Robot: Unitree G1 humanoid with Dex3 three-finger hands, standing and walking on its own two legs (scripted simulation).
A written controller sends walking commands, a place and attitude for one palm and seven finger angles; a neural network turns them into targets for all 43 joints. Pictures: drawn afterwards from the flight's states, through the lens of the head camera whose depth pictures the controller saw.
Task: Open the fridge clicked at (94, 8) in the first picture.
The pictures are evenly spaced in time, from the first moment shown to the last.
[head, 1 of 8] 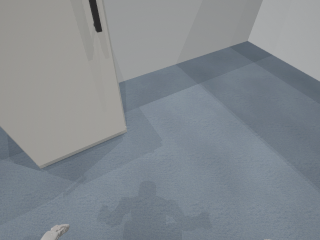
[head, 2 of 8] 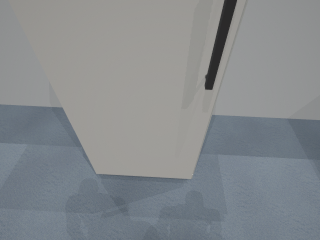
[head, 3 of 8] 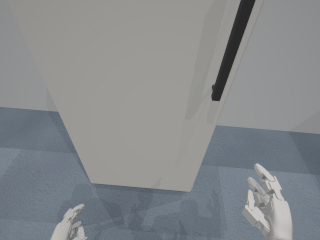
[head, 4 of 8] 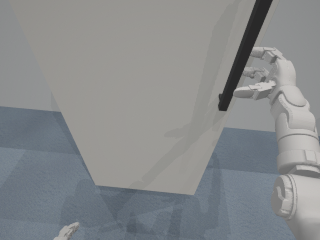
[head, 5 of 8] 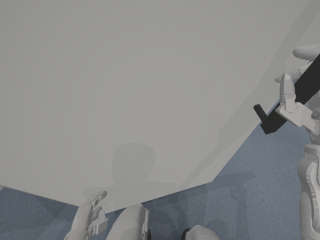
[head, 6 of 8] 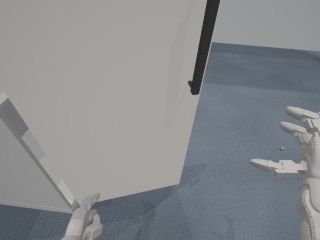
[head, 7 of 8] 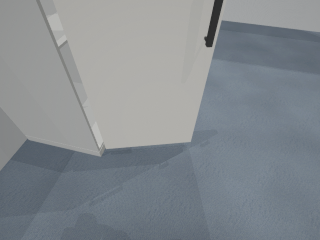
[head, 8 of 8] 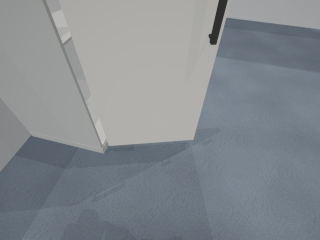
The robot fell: no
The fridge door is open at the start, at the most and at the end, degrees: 0 83 70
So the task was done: yes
